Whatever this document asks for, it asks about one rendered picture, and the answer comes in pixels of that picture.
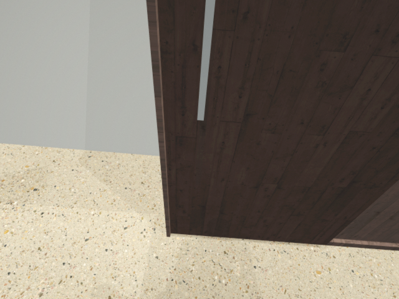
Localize wardrobe door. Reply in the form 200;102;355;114
157;0;399;245
334;180;399;244

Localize handle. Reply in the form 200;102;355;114
197;0;215;121

